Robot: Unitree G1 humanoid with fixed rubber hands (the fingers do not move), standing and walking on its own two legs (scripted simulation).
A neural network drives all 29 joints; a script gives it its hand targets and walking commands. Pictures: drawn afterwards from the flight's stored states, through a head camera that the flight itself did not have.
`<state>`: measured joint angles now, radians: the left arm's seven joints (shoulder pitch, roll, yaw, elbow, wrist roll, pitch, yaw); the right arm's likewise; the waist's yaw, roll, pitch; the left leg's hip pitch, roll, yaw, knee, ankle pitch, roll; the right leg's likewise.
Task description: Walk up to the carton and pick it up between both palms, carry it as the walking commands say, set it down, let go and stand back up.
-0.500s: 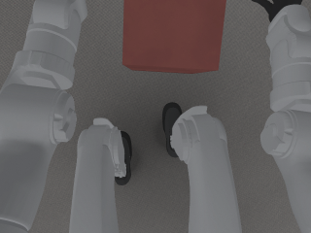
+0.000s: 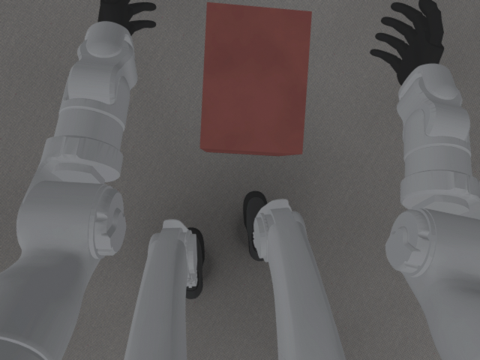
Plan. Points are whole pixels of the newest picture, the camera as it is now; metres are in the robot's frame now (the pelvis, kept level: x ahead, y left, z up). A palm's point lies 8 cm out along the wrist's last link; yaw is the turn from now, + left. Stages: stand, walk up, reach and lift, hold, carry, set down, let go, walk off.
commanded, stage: set down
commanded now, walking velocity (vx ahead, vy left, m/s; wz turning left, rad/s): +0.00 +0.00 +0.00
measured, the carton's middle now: (249, 94) +0.53 -0.12 -0.43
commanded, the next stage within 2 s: let go in 0.44 s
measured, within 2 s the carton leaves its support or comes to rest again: neither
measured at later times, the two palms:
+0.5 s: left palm out of the picture +0.55 +0.09 +0.02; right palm out of the picture +0.46 -0.31 +0.01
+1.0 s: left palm out of the picture +0.39 +0.15 +0.10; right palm out of the picture +0.31 -0.29 +0.10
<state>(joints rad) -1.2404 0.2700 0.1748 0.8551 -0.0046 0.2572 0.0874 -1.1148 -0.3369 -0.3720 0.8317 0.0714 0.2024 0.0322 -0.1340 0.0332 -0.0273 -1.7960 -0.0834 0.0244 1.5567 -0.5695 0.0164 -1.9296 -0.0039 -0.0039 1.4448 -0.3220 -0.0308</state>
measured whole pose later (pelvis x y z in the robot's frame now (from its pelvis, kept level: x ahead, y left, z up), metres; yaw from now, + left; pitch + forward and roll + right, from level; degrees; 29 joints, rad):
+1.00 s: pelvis +0.07 -0.02 +0.19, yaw -3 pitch +20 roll +1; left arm -0.26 0.13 0.16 0.57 0.06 0.06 0.03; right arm -0.15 -0.25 -0.12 0.53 0.02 0.05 0.12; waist -0.08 0.01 0.01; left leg -0.68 -0.03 -0.04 0.69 -0.36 0.00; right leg -0.81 0.05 -0.01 0.63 -0.17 -0.05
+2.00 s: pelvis +0.12 +0.00 +0.21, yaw -3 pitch +0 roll -1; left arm 0.21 0.31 0.06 0.69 0.05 0.01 0.01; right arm 0.23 -0.34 -0.06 0.58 -0.04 0.04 0.00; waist 0.00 0.05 -0.01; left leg -0.13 -0.05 -0.04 0.53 -0.40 0.04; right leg -0.29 0.03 -0.01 0.55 -0.26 -0.02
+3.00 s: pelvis +0.11 -0.02 +0.22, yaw -1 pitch -2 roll +0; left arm 0.11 0.36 0.03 1.02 0.02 -0.01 0.01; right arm 0.20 -0.39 -0.01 0.91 -0.03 -0.01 -0.02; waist 0.01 0.03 0.00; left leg -0.02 -0.03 -0.07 0.36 -0.30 0.01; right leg -0.18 0.04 -0.03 0.39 -0.18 -0.04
